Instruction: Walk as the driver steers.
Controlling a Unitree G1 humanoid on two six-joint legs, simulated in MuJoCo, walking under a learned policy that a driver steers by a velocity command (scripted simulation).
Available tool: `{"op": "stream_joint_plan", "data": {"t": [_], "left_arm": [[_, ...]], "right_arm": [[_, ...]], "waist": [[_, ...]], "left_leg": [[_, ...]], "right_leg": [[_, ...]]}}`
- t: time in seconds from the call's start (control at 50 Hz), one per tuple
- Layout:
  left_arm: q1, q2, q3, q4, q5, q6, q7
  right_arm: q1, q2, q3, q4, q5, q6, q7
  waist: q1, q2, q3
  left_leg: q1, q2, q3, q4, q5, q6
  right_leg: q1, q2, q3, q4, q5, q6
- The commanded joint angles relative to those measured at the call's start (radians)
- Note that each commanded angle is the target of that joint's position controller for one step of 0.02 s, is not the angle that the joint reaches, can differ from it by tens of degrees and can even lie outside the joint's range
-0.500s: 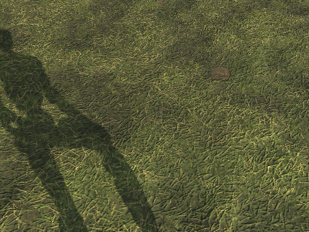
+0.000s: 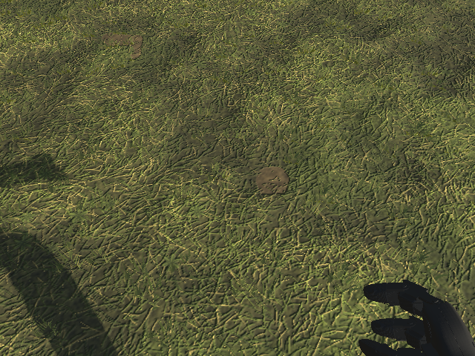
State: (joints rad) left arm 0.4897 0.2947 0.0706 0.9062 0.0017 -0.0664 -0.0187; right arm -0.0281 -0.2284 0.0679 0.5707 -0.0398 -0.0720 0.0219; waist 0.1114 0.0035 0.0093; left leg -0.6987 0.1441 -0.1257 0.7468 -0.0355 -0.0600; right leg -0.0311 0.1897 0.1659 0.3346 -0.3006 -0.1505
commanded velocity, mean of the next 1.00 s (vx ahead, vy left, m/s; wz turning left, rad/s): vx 1.00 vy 0.00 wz -0.21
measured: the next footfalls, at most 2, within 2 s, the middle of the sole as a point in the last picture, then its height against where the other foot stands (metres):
left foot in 0.12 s outside the picture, level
right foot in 0.54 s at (317, 312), level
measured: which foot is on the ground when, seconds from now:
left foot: up 0.00-0.10, down 0.12-0.52, up 0.54-0.98, down 1.00-1.00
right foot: down 0.00-0.10, up 0.12-0.52, down 0.54-1.00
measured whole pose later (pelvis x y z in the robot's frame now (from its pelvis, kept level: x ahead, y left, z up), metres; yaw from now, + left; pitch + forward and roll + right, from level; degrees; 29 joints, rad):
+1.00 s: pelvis +0.91 -0.14 -0.04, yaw -11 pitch -1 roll -2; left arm 0.43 0.26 0.03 0.92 0.03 -0.07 0.03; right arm 0.13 -0.30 -0.03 0.76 -0.01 -0.03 0.06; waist -0.01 0.03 0.04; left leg -0.54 -0.04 0.15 0.66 -0.12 0.20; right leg 0.21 0.01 -0.29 0.63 -0.39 0.00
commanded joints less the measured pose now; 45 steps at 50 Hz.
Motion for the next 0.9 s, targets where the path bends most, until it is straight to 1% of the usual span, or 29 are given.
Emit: {"op": "stream_joint_plan", "data": {"t": [0.02, 0.06, 0.08, 0.1, 0.12, 0.14, 0.16, 0.18, 0.2, 0.22, 0.24, 0.28, 0.36, 0.42, 0.46, 0.5, 0.52, 0.54, 0.56, 0.58, 0.6, 0.62, 0.64, 0.7, 0.74, 0.78, 0.8, 0.86, 0.9], "left_arm": [[-0.036, 0.189, 0.056, -0.079, -0.007, -0.018, -0.002], [-0.040, 0.206, 0.064, -0.086, 0.000, -0.013, 0.007], [-0.056, 0.233, 0.069, -0.091, 0.008, -0.014, 0.007], [-0.114, 0.252, 0.072, -0.104, 0.009, -0.020, 0.002], [-0.162, 0.171, 0.049, -0.139, 0.009, -0.035, 0.003], [-0.085, 0.007, 0.005, -0.202, -0.036, -0.037, 0.004], [-0.107, 0.069, -0.004, -0.207, -0.017, -0.020, 0.011], [-0.204, 0.121, 0.006, -0.198, 0.006, -0.004, 0.009], [-0.256, 0.122, 0.007, -0.203, 0.020, 0.004, -0.004], [-0.307, 0.109, 0.007, -0.214, 0.032, 0.014, -0.020], [-0.306, 0.080, 0.001, -0.235, 0.038, 0.029, -0.035], [-0.352, 0.032, -0.017, -0.273, 0.036, 0.054, -0.049], [-0.472, 0.039, -0.041, -0.363, 0.034, 0.066, -0.069], [-0.576, 0.029, -0.062, -0.391, 0.036, 0.059, -0.088], [-0.564, 0.022, -0.070, -0.365, 0.041, 0.047, -0.082], [-0.408, 0.091, -0.048, -0.307, 0.053, 0.038, -0.058], [-0.218, 0.128, -0.027, -0.244, 0.054, 0.036, -0.040], [-0.049, 0.178, -0.001, -0.188, 0.060, 0.035, -0.017], [-0.053, 0.268, 0.018, -0.172, 0.072, 0.032, 0.006], [-0.054, 0.292, 0.029, -0.211, 0.069, 0.029, 0.015], [-0.086, 0.232, 0.029, -0.191, 0.052, 0.023, 0.021], [-0.139, 0.186, 0.015, -0.163, 0.047, 0.008, 0.023], [-0.182, 0.136, 0.007, -0.150, 0.050, -0.009, 0.018], [-0.196, 0.052, -0.016, -0.118, 0.030, -0.049, 0.017], [-0.182, 0.047, -0.016, -0.093, 0.013, -0.070, 0.010], [-0.176, 0.027, -0.021, -0.077, 0.015, -0.079, 0.006], [-0.178, 0.036, -0.022, -0.076, 0.016, -0.083, 0.006], [-0.157, 0.064, -0.023, -0.061, 0.008, -0.087, 0.021], [-0.131, 0.117, -0.017, -0.058, 0.006, -0.082, 0.041]], "right_arm": [[-0.068, -0.108, -0.033, -0.060, 0.018, -0.007, -0.004], [-0.013, -0.148, -0.051, -0.045, 0.013, -0.018, -0.015], [0.099, -0.196, -0.074, -0.014, 0.015, -0.025, -0.026], [0.291, -0.237, -0.097, 0.030, 0.012, -0.032, -0.038], [0.538, -0.319, -0.133, 0.068, -0.010, -0.036, -0.060], [0.532, -0.401, -0.152, 0.071, -0.052, -0.028, -0.059], [0.437, -0.360, -0.162, 0.072, -0.030, -0.015, -0.054], [0.355, -0.244, -0.141, 0.057, -0.020, -0.011, -0.050], [0.336, -0.188, -0.128, 0.075, -0.018, -0.008, -0.044], [0.363, -0.165, -0.121, 0.106, -0.018, -0.008, -0.043], [0.396, -0.139, -0.113, 0.143, -0.014, -0.015, -0.043], [0.445, -0.092, -0.103, 0.198, 0.010, -0.032, -0.027], [0.377, -0.127, -0.111, 0.215, 0.013, -0.060, -0.020], [0.437, -0.158, -0.114, 0.254, 0.008, -0.064, -0.025], [0.508, -0.206, -0.117, 0.283, 0.007, -0.060, -0.029], [0.513, -0.292, -0.130, 0.296, 0.013, -0.035, -0.043], [0.486, -0.315, -0.130, 0.295, 0.015, -0.022, -0.049], [0.457, -0.304, -0.126, 0.288, 0.022, -0.013, -0.048], [0.532, -0.145, -0.100, 0.262, 0.007, -0.010, -0.029], [0.589, -0.149, -0.100, 0.212, 0.072, -0.013, -0.031], [0.424, -0.219, -0.118, 0.190, 0.063, -0.017, -0.037], [0.402, -0.181, -0.111, 0.186, 0.062, -0.019, -0.028], [0.408, -0.156, -0.107, 0.211, 0.051, -0.009, -0.022], [0.474, -0.097, -0.106, 0.262, 0.023, 0.048, 0.006], [0.369, -0.079, -0.108, 0.231, 0.020, 0.063, 0.020], [0.258, -0.060, -0.102, 0.188, 0.028, 0.059, 0.027], [0.221, -0.047, -0.095, 0.168, 0.033, 0.055, 0.033], [0.124, -0.057, -0.087, 0.135, 0.033, 0.045, 0.053], [0.137, -0.081, -0.091, 0.139, 0.027, 0.044, 0.060]], "waist": [[-0.007, -0.058, 0.052], [-0.031, -0.070, -0.005], [-0.091, -0.056, -0.089], [-0.213, -0.038, -0.193], [-0.319, 0.041, -0.334], [-0.226, 0.359, -0.438], [-0.189, 0.348, -0.363], [-0.202, 0.184, -0.210], [-0.195, 0.081, -0.118], [-0.190, 0.056, -0.068], [-0.166, 0.110, -0.047], [-0.144, 0.111, -0.014], [-0.089, 0.095, 0.066], [-0.105, 0.035, 0.146], [-0.097, 0.054, 0.118], [0.008, 0.104, 0.017], [0.103, 0.120, -0.074], [0.187, 0.111, -0.145], [0.057, -0.136, -0.244], [0.031, -0.178, -0.457], [0.046, 0.000, -0.286], [-0.014, -0.012, -0.097], [-0.064, 0.048, -0.013], [-0.149, -0.001, 0.048], [-0.144, -0.022, 0.100], [-0.138, -0.043, 0.131], [-0.140, -0.069, 0.124], [-0.131, -0.022, 0.136], [-0.149, -0.045, 0.085]], "left_leg": [[0.302, -0.102, 0.125, -0.174, 0.122, 0.007], [0.384, -0.140, 0.110, -0.257, 0.036, 0.020], [0.510, -0.166, 0.112, -0.259, -0.063, 0.036], [0.733, -0.134, 0.099, -0.241, -0.117, 0.054], [0.984, 0.056, -0.073, -0.224, -0.437, 0.085], [1.178, 0.350, -0.624, -0.428, -0.743, 0.165], [1.093, 0.343, -0.772, -0.507, -0.876, 0.200], [0.960, 0.280, -0.558, -0.490, -0.788, 0.182], [0.845, 0.227, -0.370, -0.478, -0.555, 0.165], [0.778, 0.176, -0.228, -0.483, -0.376, 0.141], [0.743, 0.160, -0.145, -0.481, -0.268, 0.130], [0.716, 0.139, -0.014, -0.494, -0.069, 0.106], [0.597, 0.104, 0.216, -0.593, 0.143, 0.094], [0.567, 0.063, 0.343, -0.657, 0.330, 0.082], [0.593, 0.090, 0.352, -0.638, 0.735, 0.101], [0.667, 0.124, 0.347, -0.377, 1.086, 0.128], [0.635, 0.139, 0.325, -0.146, 1.101, 0.149], [0.495, 0.099, 0.327, 0.162, 0.903, 0.154], [0.242, -0.058, 0.275, 0.587, -0.379, 0.148], [0.010, -0.165, 0.050, 0.855, -0.476, 0.154], [-0.066, -0.104, 0.024, 0.813, -0.314, 0.160], [-0.066, -0.073, 0.053, 0.728, -0.251, 0.155], [-0.021, -0.034, 0.049, 0.659, -0.230, 0.148], [0.085, 0.009, 0.036, 0.567, -0.213, 0.127], [0.002, 0.026, 0.060, 0.501, -0.147, 0.124], [-0.030, 0.003, 0.118, 0.395, -0.030, 0.132], [-0.013, -0.001, 0.144, 0.318, 0.041, 0.141], [0.083, -0.058, 0.255, 0.071, 0.175, 0.180], [0.181, -0.142, 0.325, -0.017, 0.204, 0.209]], "right_leg": [[-0.244, -0.181, 0.215, -0.120, 0.370, -0.086], [-0.128, -0.196, 0.239, 0.011, 0.535, -0.046], [-0.096, -0.189, 0.227, 0.163, 0.662, -0.023], [-0.172, -0.153, 0.196, 0.393, 0.657, 0.002], [-0.329, -0.110, 0.126, 0.717, 0.423, 0.009], [-0.644, -0.014, 0.008, 1.002, -0.235, 0.040], [-0.785, -0.112, -0.038, 1.104, -0.139, 0.023], [-0.815, -0.173, -0.071, 1.085, -0.036, 0.025], [-0.793, -0.207, -0.085, 1.033, 0.016, 0.034], [-0.773, -0.232, -0.086, 1.006, 0.025, 0.041], [-0.769, -0.249, -0.087, 0.998, 0.027, 0.048], [-0.808, -0.272, -0.103, 1.004, 0.039, 0.048], [-0.777, -0.275, -0.161, 0.829, 0.216, 0.053], [-0.643, -0.231, -0.272, 0.537, 0.288, 0.017], [-0.446, -0.143, -0.313, 0.436, 0.282, -0.021], [-0.242, -0.062, -0.312, 0.388, 0.138, -0.047], [-0.039, -0.065, -0.254, 0.337, 0.104, -0.070], [0.204, -0.121, -0.175, 0.233, 0.102, -0.091], [0.419, -0.418, 0.117, 0.278, 0.019, -0.084], [0.570, -0.635, 0.591, 0.112, -0.062, -0.176], [0.406, -0.558, 0.470, 0.013, -0.071, -0.126], [0.212, -0.532, 0.340, -0.033, 0.008, -0.116], [0.072, -0.492, 0.235, -0.069, 0.085, -0.093], [-0.121, -0.432, 0.020, -0.173, 0.119, -0.043], [-0.127, -0.400, -0.117, -0.225, 0.225, 0.000], [-0.132, -0.329, -0.281, -0.240, 0.421, 0.048], [-0.135, -0.322, -0.324, -0.245, 0.465, 0.056], [-0.083, -0.317, -0.429, -0.261, 0.710, 0.097], [0.034, -0.344, -0.453, -0.170, 1.099, 0.123]]}}
Keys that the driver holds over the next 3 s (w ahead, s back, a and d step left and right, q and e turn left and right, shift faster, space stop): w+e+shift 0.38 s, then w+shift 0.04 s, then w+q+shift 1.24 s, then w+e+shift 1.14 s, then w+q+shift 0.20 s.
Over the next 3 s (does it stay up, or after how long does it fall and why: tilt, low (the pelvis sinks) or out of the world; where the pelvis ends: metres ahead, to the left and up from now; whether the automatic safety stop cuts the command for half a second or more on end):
stays up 2.63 0.07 -0.01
